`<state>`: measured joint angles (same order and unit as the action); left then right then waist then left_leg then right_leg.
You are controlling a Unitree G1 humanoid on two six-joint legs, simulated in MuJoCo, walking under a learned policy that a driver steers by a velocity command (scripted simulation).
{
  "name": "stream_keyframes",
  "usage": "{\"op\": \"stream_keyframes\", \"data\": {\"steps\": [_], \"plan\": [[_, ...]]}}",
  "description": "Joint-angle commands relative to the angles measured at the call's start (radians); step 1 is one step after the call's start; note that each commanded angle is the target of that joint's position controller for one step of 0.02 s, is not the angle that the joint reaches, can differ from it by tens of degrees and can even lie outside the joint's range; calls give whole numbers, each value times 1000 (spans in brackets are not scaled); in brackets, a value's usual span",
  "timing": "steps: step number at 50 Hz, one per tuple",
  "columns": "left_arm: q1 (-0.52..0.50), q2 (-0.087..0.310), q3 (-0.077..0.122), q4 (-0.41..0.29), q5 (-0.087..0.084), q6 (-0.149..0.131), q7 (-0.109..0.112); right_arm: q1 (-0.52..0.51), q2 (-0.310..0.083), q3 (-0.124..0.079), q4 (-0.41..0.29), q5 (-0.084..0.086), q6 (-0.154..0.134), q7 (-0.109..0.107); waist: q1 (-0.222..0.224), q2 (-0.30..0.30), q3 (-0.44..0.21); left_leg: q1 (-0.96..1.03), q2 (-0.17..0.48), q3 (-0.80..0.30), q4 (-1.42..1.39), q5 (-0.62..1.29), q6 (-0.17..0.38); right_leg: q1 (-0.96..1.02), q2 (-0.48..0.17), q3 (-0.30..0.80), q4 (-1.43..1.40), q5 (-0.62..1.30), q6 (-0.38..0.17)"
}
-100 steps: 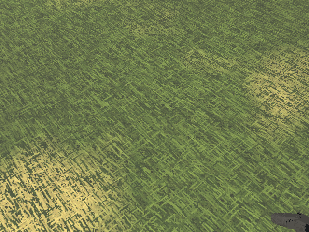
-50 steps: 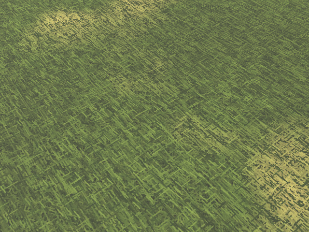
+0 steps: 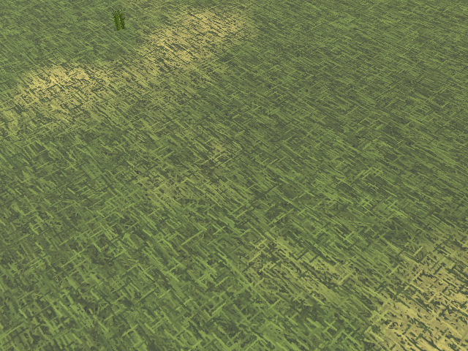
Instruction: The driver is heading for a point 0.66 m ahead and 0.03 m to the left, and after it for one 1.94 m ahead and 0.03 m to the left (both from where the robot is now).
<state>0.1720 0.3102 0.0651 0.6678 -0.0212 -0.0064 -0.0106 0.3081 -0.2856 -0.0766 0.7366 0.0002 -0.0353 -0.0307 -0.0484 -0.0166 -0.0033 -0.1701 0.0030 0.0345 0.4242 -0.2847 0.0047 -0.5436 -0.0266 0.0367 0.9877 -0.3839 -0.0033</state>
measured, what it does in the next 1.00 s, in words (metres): walks ahead: right foot, then left foot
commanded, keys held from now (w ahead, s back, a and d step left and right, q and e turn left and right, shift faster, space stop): e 0.16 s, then q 0.20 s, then w+q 0.32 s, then q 0.32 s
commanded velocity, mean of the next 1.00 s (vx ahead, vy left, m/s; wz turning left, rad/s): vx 0.19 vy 0.00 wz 0.16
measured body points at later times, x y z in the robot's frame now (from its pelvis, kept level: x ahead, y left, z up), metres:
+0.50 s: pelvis +0.11 -0.08 +0.00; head +0.12 -0.09 +0.45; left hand +0.27 +0.16 -0.10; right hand +0.21 -0.36 -0.11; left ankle +0.13 +0.07 -0.70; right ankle +0.11 -0.15 -0.74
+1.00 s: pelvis +0.25 +0.02 +0.00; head +0.30 +0.05 +0.45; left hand +0.32 +0.33 -0.11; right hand +0.46 -0.22 -0.08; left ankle +0.26 +0.10 -0.74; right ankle +0.28 -0.15 -0.66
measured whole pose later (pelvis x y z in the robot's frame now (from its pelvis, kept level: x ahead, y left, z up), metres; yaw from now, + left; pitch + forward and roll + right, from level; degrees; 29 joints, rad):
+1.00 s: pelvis +0.25 +0.02 +0.00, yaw +13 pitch +3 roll -1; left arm 0.15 0.33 0.07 0.73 0.01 -0.03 0.02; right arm 0.18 -0.30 -0.06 0.65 0.00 0.00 0.01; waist 0.00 -0.03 0.06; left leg -0.33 -0.06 -0.04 0.45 -0.17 0.07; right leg -0.58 -0.05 0.03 1.09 -0.39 0.07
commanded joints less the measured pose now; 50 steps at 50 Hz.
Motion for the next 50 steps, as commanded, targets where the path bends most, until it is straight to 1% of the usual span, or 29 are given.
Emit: {"op": "stream_keyframes", "data": {"steps": [1,3,5,6,7,8,9,10,11,12,15,18,21,22,24,28,32,34,37,39,40,41,42,43,44,45,46,48,50], "plan": [[-119,24,-6,-116,5,-21,-26,-89,-162,-39,-73,1,-11,0,-7,117,43,25,210,-116,-189,234,161,-61,-50,-40,-139,76,23],[-101,49,2,-126,-1,-15,-35,-70,-201,-51,-62,10,4,3,-5,143,0,3,217,-62,-137,334,147,65,-15,-87,-238,119,26],[-30,77,20,-118,0,-3,-36,-86,-207,-52,-61,29,12,5,43,140,-42,-6,230,-29,-29,364,112,185,24,-115,-369,212,1],[34,106,39,-99,6,3,-29,-75,-183,-45,-59,32,8,6,70,112,-76,-39,201,9,83,386,79,302,62,-120,-423,258,-23],[127,155,64,-83,7,7,-16,-41,-135,-31,-50,17,1,8,110,28,-119,-129,149,77,287,328,19,463,51,-63,-481,357,-59],[182,280,86,-103,11,12,8,-36,-39,0,-94,-46,-1,10,89,-277,-153,-413,41,116,658,-308,-71,640,-225,346,-522,681,-173],[147,288,72,-154,37,0,0,12,-78,2,-101,-22,-9,12,91,-288,-310,-532,-32,-72,854,-425,-90,689,-396,671,-622,598,-367],[119,198,50,-150,37,-12,-9,-47,-144,-14,-84,14,-2,12,120,-145,-258,-563,19,-105,910,-345,-83,637,-358,561,-638,520,-351],[87,140,30,-129,29,-20,-7,-73,-147,-13,-76,19,6,9,101,-110,-182,-571,56,-90,868,-269,-67,565,-305,426,-620,484,-296],[46,96,13,-120,27,-22,-5,-75,-128,-9,-53,7,16,-1,77,-46,-159,-523,93,-101,799,-208,-64,495,-254,347,-612,465,-245],[-45,43,-11,-94,56,-36,0,-16,-95,-2,-9,2,41,0,8,-89,-132,-275,99,-95,635,-74,-75,293,-181,161,-653,607,-213],[-70,45,-7,-66,59,-44,12,-45,-62,14,-1,3,45,1,18,-79,-111,-186,91,-93,424,-33,-79,280,-171,84,-674,600,-212],[3,136,28,-28,40,-32,18,-121,-103,8,-29,18,49,5,86,-94,-51,-285,77,-65,394,-38,-54,332,-228,176,-791,84,-243],[30,149,34,-14,33,-31,20,-156,-116,3,-46,23,47,5,102,-95,-13,-370,85,-81,406,-52,-42,375,-263,235,-828,-40,-252],[68,129,35,11,23,-41,25,-193,-111,-2,-61,25,37,7,114,-56,31,-513,102,-126,419,-59,-22,484,-311,293,-861,-107,-258],[70,105,40,35,20,-62,29,-200,-70,-3,-59,23,13,23,109,-25,16,-580,117,-125,409,-10,-11,600,-300,190,-875,8,-231],[78,127,54,52,19,-65,20,-245,-39,9,-80,28,4,50,123,-38,17,-513,114,-63,322,43,-12,576,-265,44,-872,112,-204],[88,144,61,64,15,-62,12,-268,-40,14,-95,28,4,61,130,-48,22,-462,104,-30,273,50,-4,555,-256,-14,-855,147,-193],[69,171,68,74,6,-44,7,-277,-63,7,-120,21,11,70,113,-72,22,-365,62,26,208,52,12,536,-250,-94,-747,416,-165],[32,185,71,71,-15,-32,15,-182,-99,-15,-109,14,20,71,41,-76,-41,-177,-5,70,103,118,49,489,-217,-177,-549,685,-107],[47,155,61,73,-15,-33,18,-67,-156,-45,-80,12,28,60,-9,-43,-109,14,-41,59,58,185,86,410,-165,-226,-365,717,-59],[48,105,39,48,25,-38,18,65,-265,-80,-68,15,39,37,-61,113,-180,257,134,-192,24,413,163,172,-95,-257,-65,361,26],[89,24,10,-8,64,-51,17,45,-369,-87,-104,-2,34,33,9,310,-263,434,388,-671,-20,539,373,-163,64,-156,225,-313,87],[42,112,28,13,34,-60,11,40,-277,-64,-121,4,23,44,-55,145,-294,408,378,-627,-58,500,383,-208,22,16,315,-286,76],[14,131,32,-2,7,-60,9,-11,-231,-49,-125,8,14,47,-27,144,-200,329,330,-499,-58,505,344,-240,-8,15,298,-202,58],[22,132,34,13,15,-56,17,-65,-195,-41,-129,18,11,46,9,91,-139,230,272,-412,-59,487,291,-220,-44,14,240,-124,54],[17,141,39,15,32,-50,29,-117,-177,-36,-142,19,16,42,32,86,-102,132,241,-374,-71,498,263,-177,-59,19,178,-67,57],[46,130,39,21,39,-33,36,-170,-184,-35,-164,-4,18,32,78,109,-101,0,198,-319,-92,623,260,-63,-33,11,149,22,70],[58,106,32,25,39,-26,42,-167,-191,-38,-161,-4,17,21,87,111,-119,-20,178,-291,-84,685,262,-39,-12,14,78,67,86]]}}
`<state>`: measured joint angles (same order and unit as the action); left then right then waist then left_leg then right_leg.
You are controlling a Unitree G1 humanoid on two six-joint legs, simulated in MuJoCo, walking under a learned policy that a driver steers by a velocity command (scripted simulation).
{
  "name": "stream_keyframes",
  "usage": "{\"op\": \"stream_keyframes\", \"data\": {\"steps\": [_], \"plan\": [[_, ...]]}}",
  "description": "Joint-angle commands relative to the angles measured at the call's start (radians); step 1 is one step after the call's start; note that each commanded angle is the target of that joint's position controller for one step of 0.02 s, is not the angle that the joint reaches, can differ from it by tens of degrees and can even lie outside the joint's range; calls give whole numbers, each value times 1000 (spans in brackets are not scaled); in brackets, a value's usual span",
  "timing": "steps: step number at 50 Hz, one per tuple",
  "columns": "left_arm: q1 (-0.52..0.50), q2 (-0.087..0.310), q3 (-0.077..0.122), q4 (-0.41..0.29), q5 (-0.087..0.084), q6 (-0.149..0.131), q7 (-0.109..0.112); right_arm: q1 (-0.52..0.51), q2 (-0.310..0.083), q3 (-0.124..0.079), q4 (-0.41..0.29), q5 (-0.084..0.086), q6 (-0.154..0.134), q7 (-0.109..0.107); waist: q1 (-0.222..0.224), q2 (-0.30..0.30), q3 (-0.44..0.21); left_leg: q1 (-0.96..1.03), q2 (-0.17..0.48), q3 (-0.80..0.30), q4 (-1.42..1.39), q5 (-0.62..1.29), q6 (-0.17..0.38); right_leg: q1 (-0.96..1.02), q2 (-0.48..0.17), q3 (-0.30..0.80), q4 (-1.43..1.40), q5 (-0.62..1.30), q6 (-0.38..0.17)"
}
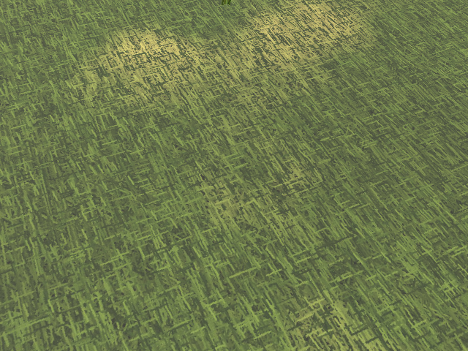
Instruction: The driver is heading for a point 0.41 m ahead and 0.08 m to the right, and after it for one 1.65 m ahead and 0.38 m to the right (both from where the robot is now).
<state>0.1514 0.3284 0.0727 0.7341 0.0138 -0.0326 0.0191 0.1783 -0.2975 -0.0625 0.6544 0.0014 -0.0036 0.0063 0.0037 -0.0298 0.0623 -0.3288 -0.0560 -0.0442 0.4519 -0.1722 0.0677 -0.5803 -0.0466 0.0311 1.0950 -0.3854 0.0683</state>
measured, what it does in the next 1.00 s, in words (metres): walks ahead, turning right: right foot, then left foot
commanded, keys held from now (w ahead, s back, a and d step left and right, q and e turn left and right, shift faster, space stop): q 0.02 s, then e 0.06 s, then w+e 0.38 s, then e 0.52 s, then no key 0.02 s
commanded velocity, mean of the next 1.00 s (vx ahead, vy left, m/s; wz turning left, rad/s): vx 0.20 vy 0.00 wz -0.30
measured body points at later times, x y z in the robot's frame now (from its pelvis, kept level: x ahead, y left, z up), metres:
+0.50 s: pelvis +0.18 -0.05 +0.00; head +0.20 -0.08 +0.45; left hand +0.28 +0.22 -0.10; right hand +0.30 -0.34 -0.10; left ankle +0.16 +0.09 -0.67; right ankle +0.14 -0.14 -0.74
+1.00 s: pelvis +0.33 -0.05 +0.00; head +0.38 -0.06 +0.44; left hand +0.58 +0.17 -0.10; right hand +0.38 -0.36 -0.10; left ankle +0.43 +0.03 -0.74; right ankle +0.28 -0.17 -0.68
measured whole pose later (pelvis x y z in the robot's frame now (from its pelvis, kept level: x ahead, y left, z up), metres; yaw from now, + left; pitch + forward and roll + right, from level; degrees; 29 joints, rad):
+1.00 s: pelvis +0.33 -0.05 +0.00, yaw -24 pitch +1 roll +1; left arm 0.21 0.34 0.08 0.63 -0.01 0.06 0.04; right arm 0.10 -0.26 -0.05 0.70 -0.02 -0.01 -0.02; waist 0.00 -0.03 0.09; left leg -0.32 0.00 0.08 0.41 -0.11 0.04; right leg -0.51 -0.04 0.03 1.02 -0.44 0.08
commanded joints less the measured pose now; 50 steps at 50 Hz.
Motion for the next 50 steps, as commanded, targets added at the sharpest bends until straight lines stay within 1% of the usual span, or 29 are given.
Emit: {"op": "stream_keyframes", "data": {"steps": [1,4,6,9,12,14,16,17,18,19,20,21,23,24,26,29,33,35,36,37,38,39,40,41,42,43,44,45,50], "plan": [[60,78,21,-48,4,2,15,-27,-180,-53,-73,0,-12,-21,29,123,-185,139,230,-213,-106,566,194,-4,17,24,-76,84,21],[29,42,3,-41,-3,9,6,-27,-141,-36,-56,4,-4,-34,9,140,-202,163,220,-166,-96,503,164,35,1,22,-224,187,30],[-14,21,-9,-46,-13,6,-9,-3,-113,-22,-29,-4,-8,-30,-18,143,-194,145,226,-166,-140,296,159,91,-20,18,-326,254,19],[-93,54,-5,-75,-29,-5,-25,41,-156,-28,5,-12,-22,-11,-70,158,-99,151,265,-233,-206,-75,169,64,-14,2,-410,214,-27],[-123,63,-4,-96,-34,-27,-36,79,-168,-31,34,-6,-38,-5,-87,146,-41,228,304,-271,-207,-151,166,21,-7,-8,-481,113,-84],[-93,53,-7,-92,-34,-41,-44,81,-170,-32,46,4,-40,-7,-64,134,-40,256,305,-248,-175,-85,154,69,7,-34,-543,105,-119],[10,60,1,-56,-31,-47,-45,55,-157,-28,41,11,-39,-10,-6,111,-84,202,262,-172,-87,38,114,262,36,-52,-611,171,-151],[107,98,18,-35,-34,-47,-39,25,-128,-18,27,1,-47,-13,38,69,-139,127,211,-97,46,151,73,420,2,17,-613,214,-186],[205,201,49,-16,-39,-48,-37,-3,-85,-5,-29,-12,-64,-15,47,-138,-202,-100,56,67,336,134,-19,624,-137,296,-668,218,-302],[308,200,54,-4,-44,-47,-43,-43,-94,-4,-44,-26,-87,-14,112,-247,-204,-383,-20,37,571,-319,-74,800,-262,595,-788,207,-409],[312,147,35,-3,-40,-51,-42,-54,-122,-11,-51,2,-104,-1,104,-179,-160,-518,20,-32,677,-378,-66,837,-278,610,-806,143,-410],[276,123,30,-18,-33,-50,-39,-63,-116,-9,-47,15,-114,9,89,-117,-118,-547,57,-42,702,-308,-59,801,-248,538,-808,149,-387],[227,95,20,-39,-31,-40,-29,-100,-108,-11,-57,-5,-122,18,63,-34,-61,-528,102,-29,607,-186,-63,701,-201,428,-838,269,-353],[197,92,17,-52,-28,-34,-23,-104,-103,-13,-62,-12,-121,19,41,-47,-47,-475,102,-18,554,-154,-78,641,-175,381,-846,414,-340],[153,120,25,-71,-27,-19,-6,-101,-77,-8,-59,-14,-109,18,16,-59,-48,-379,71,20,440,-121,-115,546,-132,286,-832,666,-319],[153,165,44,-69,-35,6,18,-153,-36,7,-62,-14,-96,13,25,-83,-73,-185,4,56,227,60,-135,398,-52,183,-785,771,-256],[191,152,48,-60,-44,32,30,-179,-75,-11,-66,1,-85,16,32,-99,-102,-66,-23,1,76,175,-121,394,-60,270,-719,642,-204],[149,141,48,-78,-42,32,33,-126,-108,-27,-54,-3,-91,12,-6,-113,-116,-11,-2,-28,27,179,-90,425,-66,325,-647,627,-179],[118,129,45,-93,-42,29,31,-71,-122,-36,-41,-11,-97,7,-42,-100,-145,74,14,-18,-41,252,-65,424,-30,317,-566,642,-153],[121,85,32,-114,-32,26,26,-2,-155,-44,-37,-30,-101,-2,-65,-43,-241,257,114,-81,-39,391,-14,372,28,294,-408,533,-120],[207,5,7,-128,-2,23,21,51,-210,-48,-44,-46,-93,-14,-32,193,-359,519,355,-314,32,810,91,179,146,203,-133,-72,-67],[370,44,6,-118,-24,25,13,59,-203,-50,-26,-36,-70,-8,30,375,-478,599,542,-617,-16,694,256,47,164,166,110,-374,-35],[356,137,32,-80,-39,40,14,-8,-133,-34,-55,-19,-57,-10,22,220,-378,485,486,-554,-59,463,236,1,94,164,205,-284,-5],[253,169,44,-91,-43,56,18,-49,-81,-19,-67,-14,-45,-16,-1,147,-271,386,414,-391,-71,345,187,-28,67,116,224,-208,12],[211,161,46,-97,-42,74,24,-85,-66,-10,-64,-16,-34,-17,6,108,-209,283,360,-301,-96,275,163,-20,41,97,203,-163,23],[188,148,47,-112,-37,86,28,-114,-72,-10,-56,-18,-27,-20,18,123,-158,188,331,-243,-122,228,157,3,18,85,166,-131,27],[187,116,39,-118,-36,94,27,-122,-92,-17,-46,-26,-24,-22,26,148,-127,105,295,-171,-154,217,151,57,16,51,125,-99,28],[185,88,32,-125,-35,95,26,-123,-95,-20,-38,-31,-24,-25,25,165,-121,87,285,-133,-171,224,158,78,18,30,78,-85,26],[101,56,10,-171,-20,87,11,-125,-134,-37,-12,-17,-17,-33,-1,148,-174,126,343,-65,-182,284,199,148,-27,7,-150,-8,4]]}}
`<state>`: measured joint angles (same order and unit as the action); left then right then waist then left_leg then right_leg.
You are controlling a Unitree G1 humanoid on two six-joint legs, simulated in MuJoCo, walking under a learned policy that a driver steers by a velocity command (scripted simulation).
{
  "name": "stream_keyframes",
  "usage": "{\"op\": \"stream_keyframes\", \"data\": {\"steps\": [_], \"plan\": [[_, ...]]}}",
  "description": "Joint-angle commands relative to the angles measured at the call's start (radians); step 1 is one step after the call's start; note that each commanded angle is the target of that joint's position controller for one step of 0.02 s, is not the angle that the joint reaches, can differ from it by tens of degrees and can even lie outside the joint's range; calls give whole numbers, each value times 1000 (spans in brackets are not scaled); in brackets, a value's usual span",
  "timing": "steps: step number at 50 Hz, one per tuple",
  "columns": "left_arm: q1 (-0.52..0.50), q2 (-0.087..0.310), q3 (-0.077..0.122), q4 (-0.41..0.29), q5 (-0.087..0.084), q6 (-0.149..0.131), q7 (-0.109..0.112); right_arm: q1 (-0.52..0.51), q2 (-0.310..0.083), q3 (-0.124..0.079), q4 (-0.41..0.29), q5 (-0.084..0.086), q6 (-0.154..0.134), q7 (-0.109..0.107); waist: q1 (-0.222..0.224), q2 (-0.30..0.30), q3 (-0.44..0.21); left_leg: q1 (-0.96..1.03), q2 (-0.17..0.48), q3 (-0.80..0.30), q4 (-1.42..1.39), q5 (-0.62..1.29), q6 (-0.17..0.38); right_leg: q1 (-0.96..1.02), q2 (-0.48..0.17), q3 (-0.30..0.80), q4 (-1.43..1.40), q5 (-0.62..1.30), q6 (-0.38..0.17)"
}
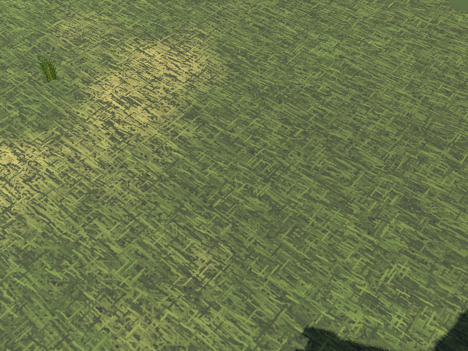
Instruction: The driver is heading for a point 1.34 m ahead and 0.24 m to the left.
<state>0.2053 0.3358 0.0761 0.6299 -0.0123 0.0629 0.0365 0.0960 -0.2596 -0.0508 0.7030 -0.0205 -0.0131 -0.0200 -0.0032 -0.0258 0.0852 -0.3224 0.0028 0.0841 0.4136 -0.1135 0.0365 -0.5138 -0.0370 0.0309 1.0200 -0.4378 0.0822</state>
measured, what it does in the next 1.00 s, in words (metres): steps on the spot, turning left: right foot, then left foot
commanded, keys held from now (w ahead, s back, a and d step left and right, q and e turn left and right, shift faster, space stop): no key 0.08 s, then q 0.84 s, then no key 0.02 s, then w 0.06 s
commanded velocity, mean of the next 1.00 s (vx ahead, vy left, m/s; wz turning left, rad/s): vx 0.02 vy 0.00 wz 0.28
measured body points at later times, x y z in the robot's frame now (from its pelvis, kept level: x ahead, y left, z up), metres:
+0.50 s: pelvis +0.04 -0.03 -0.01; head +0.06 -0.02 +0.44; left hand +0.19 +0.25 -0.11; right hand +0.17 -0.31 -0.12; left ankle +0.02 +0.07 -0.72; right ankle +0.03 -0.14 -0.74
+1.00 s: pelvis +0.04 -0.01 +0.00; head +0.07 +0.02 +0.45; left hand +0.10 +0.31 -0.10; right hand +0.29 -0.23 -0.08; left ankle +0.02 +0.07 -0.74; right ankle +0.12 -0.16 -0.70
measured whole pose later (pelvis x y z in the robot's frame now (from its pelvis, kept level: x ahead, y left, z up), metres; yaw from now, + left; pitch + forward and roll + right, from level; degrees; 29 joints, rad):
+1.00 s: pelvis +0.04 -0.01 +0.00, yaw +23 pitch +2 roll -2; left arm 0.12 0.30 0.09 0.70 -0.01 0.00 0.03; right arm 0.17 -0.31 -0.06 0.66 0.01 0.04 -0.02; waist -0.02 -0.01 0.04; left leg -0.27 -0.10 -0.17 0.48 -0.22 0.07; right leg -0.42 0.01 0.10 0.76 -0.34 0.10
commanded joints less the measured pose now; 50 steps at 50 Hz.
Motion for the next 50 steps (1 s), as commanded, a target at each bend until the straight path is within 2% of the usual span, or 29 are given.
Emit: {"op": "stream_keyframes", "data": {"steps": [1,4,5,6,7,8,9,10,11,12,14,16,18,22,25,27,28,29,30,31,32,33,34,35,38,43,47,48,50], "plan": [[42,48,5,-70,6,-9,-11,-47,-180,-50,-56,8,-3,-4,6,147,-198,106,282,-178,-144,211,228,118,-31,-2,-120,57,-18],[35,59,4,-72,7,-9,-23,-36,-198,-52,-36,23,6,8,4,153,-188,108,283,-167,-125,143,214,185,-7,-29,-252,79,-44],[44,50,2,-67,11,-10,-26,-35,-194,-47,-26,32,9,13,15,144,-186,98,272,-166,-100,109,199,234,5,-34,-344,114,-60],[77,35,0,-48,17,-13,-30,-42,-175,-37,-16,41,11,17,40,131,-185,65,250,-153,-63,67,170,323,25,-51,-479,191,-80],[92,35,-1,-37,26,-15,-29,-14,-123,-17,6,44,8,24,50,106,-181,0,209,-132,-23,-16,108,434,26,-32,-603,260,-105],[96,82,1,-45,36,-16,-20,37,-50,12,17,18,-1,39,18,-36,-198,-83,125,-62,100,-171,3,538,-128,157,-692,405,-146],[-5,109,-8,-75,56,-18,-14,82,-20,21,12,-3,-5,44,-51,-217,-171,-96,51,-16,133,-357,-72,391,-289,294,-716,371,-259],[-57,62,-17,-85,67,-32,-20,34,-104,3,22,4,3,36,-5,-164,-143,17,72,-74,195,-344,-90,252,-260,250,-742,226,-293],[-100,51,-21,-76,66,-46,-24,31,-115,-3,23,15,6,35,-28,-162,-112,27,57,-66,166,-249,-88,243,-200,188,-732,142,-254],[-105,64,-15,-67,58,-56,-26,30,-121,-6,38,14,10,29,-22,-157,-99,14,43,-55,141,-181,-91,272,-156,139,-718,107,-215],[-81,86,-8,-50,44,-64,-17,27,-160,-16,37,13,16,22,-7,-168,-78,-18,44,-69,153,-145,-94,310,-171,126,-687,272,-204],[-38,97,3,-39,32,-56,-6,49,-165,-20,33,28,16,27,4,-141,-98,-51,43,-64,198,-145,-83,375,-203,120,-641,454,-230],[-22,102,13,-38,23,-49,6,51,-153,-22,23,35,19,30,18,-122,-114,-99,43,-59,263,-184,-66,424,-245,132,-609,568,-263],[-55,103,27,-48,20,-46,18,54,-123,-29,4,43,44,41,28,-93,-127,-172,59,-62,428,-435,-48,445,-340,161,-594,719,-331],[-126,113,37,-48,11,-42,12,94,-115,-33,6,45,60,49,-6,-74,-138,-70,45,-21,341,-328,-46,385,-309,69,-561,719,-295],[-134,98,37,-31,-3,-35,12,142,-127,-43,12,41,61,50,-37,-65,-145,65,5,-1,152,-117,-15,314,-251,-31,-467,592,-217],[-75,71,34,-13,5,-37,9,156,-192,-63,3,35,57,39,-22,74,-154,168,58,-137,37,160,34,223,-170,-125,-307,380,-130],[-122,18,13,-75,39,-41,10,161,-338,-96,-23,19,48,24,-17,364,-138,280,318,-573,-44,469,232,-73,24,-192,-23,-94,-7],[-208,35,15,-81,31,-46,14,213,-286,-77,-31,-10,26,31,-94,249,-214,322,389,-650,-72,523,352,-130,58,0,172,-313,-6],[-189,54,22,-74,12,-47,11,177,-265,-66,-36,-8,6,31,-64,163,-200,326,361,-562,-52,512,331,-162,36,46,231,-257,-17],[-169,62,27,-52,11,-47,15,132,-253,-67,-43,12,-4,26,-38,96,-178,323,305,-486,-35,458,276,-178,19,51,220,-172,-24],[-161,76,33,-41,20,-48,22,94,-234,-61,-49,32,-2,18,-24,65,-161,323,275,-453,-31,431,234,-197,7,58,178,-90,-22],[-147,84,38,-32,22,-49,25,75,-212,-52,-56,41,4,9,-10,77,-169,301,243,-420,-37,429,210,-153,2,62,156,-34,-16],[-126,73,37,-25,18,-50,21,74,-210,-49,-61,39,11,4,-1,98,-176,282,222,-407,-43,438,205,-120,19,54,160,9,-6],[-108,53,32,-13,10,-52,17,89,-215,-52,-73,34,21,-5,-4,105,-183,292,193,-393,-59,395,204,-102,37,51,85,66,14],[-139,46,31,-17,10,-60,16,83,-227,-60,-89,34,37,-15,-20,148,-147,243,165,-450,-76,162,194,-65,45,69,-109,104,33],[-137,50,32,-13,7,-76,5,59,-228,-63,-104,28,44,-11,-26,173,-140,186,157,-504,-66,66,195,13,52,74,-223,93,24],[-124,53,31,-8,5,-81,-1,62,-220,-61,-106,28,45,-9,-32,173,-165,182,153,-514,-70,-21,196,46,49,66,-252,96,17],[-128,51,28,-11,-1,-93,-14,68,-205,-53,-103,29,44,-3,-46,191,-155,139,141,-545,-94,-262,197,100,51,39,-315,84,-4]]}}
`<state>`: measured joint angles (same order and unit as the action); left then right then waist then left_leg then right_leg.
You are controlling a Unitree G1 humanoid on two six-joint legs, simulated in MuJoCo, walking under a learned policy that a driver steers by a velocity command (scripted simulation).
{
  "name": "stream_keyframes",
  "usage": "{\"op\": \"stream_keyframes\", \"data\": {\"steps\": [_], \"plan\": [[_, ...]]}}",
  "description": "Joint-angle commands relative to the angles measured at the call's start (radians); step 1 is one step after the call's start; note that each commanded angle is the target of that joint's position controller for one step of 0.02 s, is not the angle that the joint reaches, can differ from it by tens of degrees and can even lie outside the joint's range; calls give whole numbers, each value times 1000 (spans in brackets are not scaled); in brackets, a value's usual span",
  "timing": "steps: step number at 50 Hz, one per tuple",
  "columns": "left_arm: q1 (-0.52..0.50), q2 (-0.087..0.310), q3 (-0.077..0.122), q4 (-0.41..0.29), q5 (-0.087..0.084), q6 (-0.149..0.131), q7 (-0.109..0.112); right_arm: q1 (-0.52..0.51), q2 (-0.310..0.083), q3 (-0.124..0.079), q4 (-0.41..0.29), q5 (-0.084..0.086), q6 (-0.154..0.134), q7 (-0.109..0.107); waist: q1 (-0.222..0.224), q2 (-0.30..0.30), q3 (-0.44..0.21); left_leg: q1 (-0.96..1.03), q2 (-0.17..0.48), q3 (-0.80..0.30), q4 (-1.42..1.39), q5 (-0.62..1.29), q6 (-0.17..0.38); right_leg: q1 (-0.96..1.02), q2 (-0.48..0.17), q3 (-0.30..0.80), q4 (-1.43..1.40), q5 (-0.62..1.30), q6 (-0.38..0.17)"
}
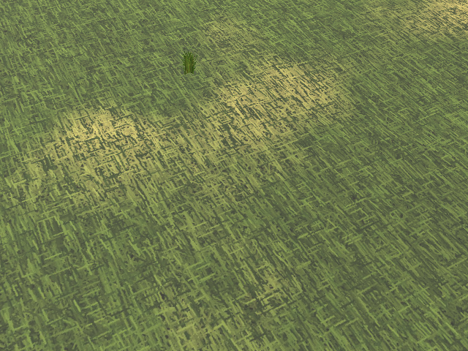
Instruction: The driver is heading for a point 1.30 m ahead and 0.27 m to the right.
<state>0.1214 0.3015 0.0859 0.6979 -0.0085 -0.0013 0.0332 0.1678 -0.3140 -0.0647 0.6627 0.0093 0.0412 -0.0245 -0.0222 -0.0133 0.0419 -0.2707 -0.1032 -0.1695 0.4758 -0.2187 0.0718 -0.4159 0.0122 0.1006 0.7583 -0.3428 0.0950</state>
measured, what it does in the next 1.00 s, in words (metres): walks ahead, turning right: right foot, then left foot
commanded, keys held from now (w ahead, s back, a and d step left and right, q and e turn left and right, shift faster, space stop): w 0.02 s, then w+e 0.90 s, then w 0.04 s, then w+q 0.04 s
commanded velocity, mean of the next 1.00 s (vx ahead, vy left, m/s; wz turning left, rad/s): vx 0.41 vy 0.00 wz -0.34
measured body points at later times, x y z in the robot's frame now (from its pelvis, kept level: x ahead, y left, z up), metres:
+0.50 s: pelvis +0.16 +0.00 -0.01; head +0.18 -0.01 +0.44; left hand +0.17 +0.29 -0.13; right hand +0.36 -0.27 -0.07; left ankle +0.24 +0.11 -0.75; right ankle +0.01 -0.14 -0.74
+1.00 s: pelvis +0.40 -0.10 -0.03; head +0.44 -0.13 +0.41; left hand +0.72 +0.01 -0.09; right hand +0.27 -0.37 -0.16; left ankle +0.25 +0.11 -0.71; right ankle +0.48 -0.22 -0.74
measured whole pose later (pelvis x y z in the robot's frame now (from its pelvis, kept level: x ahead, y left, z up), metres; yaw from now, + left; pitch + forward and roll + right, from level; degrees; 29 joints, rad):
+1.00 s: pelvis +0.40 -0.10 -0.03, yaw -26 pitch +2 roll +1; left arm 0.04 0.29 0.05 0.56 -0.02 -0.04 -0.05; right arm 0.37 -0.31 -0.07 0.85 0.01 -0.05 -0.01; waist -0.07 -0.02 0.07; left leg 0.03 0.08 0.18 0.67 -0.52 -0.03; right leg -0.55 0.02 -0.05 0.64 -0.10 -0.10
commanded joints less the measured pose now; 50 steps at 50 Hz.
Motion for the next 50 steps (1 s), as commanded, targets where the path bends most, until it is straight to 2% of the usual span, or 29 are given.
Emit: {"op": "stream_keyframes", "data": {"steps": [1,4,5,6,7,8,9,12,15,17,19,21,23,24,25,26,27,28,29,31,32,37,40,44,46,47,48,49,50], "plan": [[-44,83,16,-82,-8,-36,-18,1,-147,-35,-58,0,-11,5,-28,190,-96,63,245,-310,-164,-243,161,31,6,-45,-91,-24,-30],[38,51,4,-42,-8,-68,-39,6,-106,-10,-39,-5,-20,10,16,159,-67,-27,211,-282,-135,-375,116,224,7,-99,-315,87,-90],[71,60,3,-30,-3,-77,-38,15,-78,1,-34,-11,-30,10,26,122,-67,-72,183,-245,-69,-376,83,295,-30,-43,-347,65,-118],[147,103,7,-16,5,-84,-34,17,-26,18,-39,-22,-42,11,33,-20,-83,-160,111,-113,167,-358,32,374,-176,167,-424,-24,-181],[211,225,34,5,24,-84,-42,-18,-53,7,-91,-6,-63,9,23,-217,-18,-380,0,82,338,-365,-25,394,-326,501,-547,-211,-331],[221,196,31,6,17,-90,-47,-88,-130,-16,-101,6,-83,3,64,-181,71,-495,56,65,466,-383,-48,360,-390,648,-611,-340,-406],[203,156,17,3,4,-93,-42,-88,-155,-27,-89,14,-97,7,54,-132,94,-517,98,49,513,-299,-50,359,-362,586,-604,-339,-386],[229,130,6,5,-10,-86,-27,-117,-98,-21,-78,-7,-127,28,72,-118,48,-511,131,86,459,-113,-72,432,-242,392,-602,-108,-318],[256,119,6,8,-12,-67,-10,-169,-23,-2,-83,-9,-146,45,89,-128,11,-363,89,146,269,-3,-109,372,-155,243,-581,110,-294],[270,138,12,7,-14,-55,-5,-205,-1,5,-88,-2,-150,52,102,-143,9,-258,65,161,151,30,-126,305,-138,215,-567,146,-291],[290,156,19,8,-20,-47,-6,-224,-19,0,-94,9,-153,57,105,-150,7,-174,52,158,81,51,-132,259,-151,240,-550,142,-294],[286,167,24,3,-27,-42,-7,-196,-54,-15,-91,19,-157,55,78,-154,-4,-83,56,135,27,81,-122,236,-174,290,-527,141,-282],[259,149,20,-7,-28,-41,-8,-102,-86,-32,-68,22,-160,47,13,-146,-33,76,71,133,-43,104,-89,195,-162,298,-457,174,-244],[247,120,11,-16,-21,-44,-10,-13,-115,-47,-51,18,-161,36,-35,-136,-80,219,102,115,-65,92,-61,143,-118,270,-352,224,-213],[228,51,-10,-40,-1,-48,-15,159,-174,-64,-31,5,-160,23,-111,-26,-216,453,268,-40,-69,2,1,31,-52,187,-69,127,-170],[305,-20,-32,-89,-26,-60,-6,242,-261,-81,-1,-22,-147,29,-75,310,-331,645,494,-481,-185,-311,137,-243,64,65,237,-223,-124],[326,80,-10,-63,-49,-61,-3,203,-178,-62,0,-20,-146,36,-57,278,-232,561,515,-572,-238,-442,163,-355,-10,76,411,-219,-112],[260,127,3,-57,-44,-57,-8,157,-110,-43,-4,-11,-145,33,-59,199,-111,464,478,-416,-232,-350,137,-392,-49,64,462,-126,-115],[229,117,3,-48,-32,-54,-11,123,-79,-33,-4,-13,-143,31,-47,128,-63,388,426,-280,-236,-189,116,-365,-75,47,462,-53,-111],[180,88,3,-56,-22,-50,-22,81,-39,-21,10,-25,-140,29,-22,104,-10,281,352,-105,-273,20,84,-326,-112,37,427,36,-114],[178,68,-1,-68,-27,-46,-29,77,-48,-23,17,-24,-145,27,-8,143,-8,250,356,-61,-288,79,94,-313,-120,22,419,61,-109],[74,31,-22,-121,-13,-38,-49,74,-89,-37,56,-11,-154,25,-3,78,30,209,359,111,-336,274,119,-351,-133,-7,235,188,-77],[-25,20,-34,-147,-12,-49,-71,81,-119,-41,74,-6,-149,19,-33,65,46,196,334,220,-341,303,91,-279,-116,-67,38,341,-92],[-119,37,-31,-193,-18,-51,-95,139,-161,-49,111,13,-132,18,-43,59,55,291,363,290,-296,444,58,-225,-81,-128,-104,328,-145],[-89,77,-11,-200,-13,-45,-98,150,-195,-57,114,16,-117,12,-3,93,-3,350,366,329,-164,783,37,-123,-14,-184,-120,234,-189],[-11,106,5,-187,-11,-41,-96,163,-207,-59,117,18,-108,9,46,103,-60,349,363,340,-32,920,30,-1,28,-201,-127,192,-217],[145,145,32,-150,-15,-35,-86,160,-201,-52,116,20,-102,6,138,84,-142,265,343,360,160,933,9,233,63,-200,-178,236,-255],[304,190,54,-114,-15,-23,-64,185,-158,-30,107,2,-108,4,207,9,-231,26,313,351,434,635,-21,551,-28,-42,-179,251,-297],[271,293,56,-115,-13,-32,-57,329,-5,22,69,-25,-126,26,59,-259,-364,-367,124,281,817,-358,-73,852,-338,545,-277,80,-473]]}}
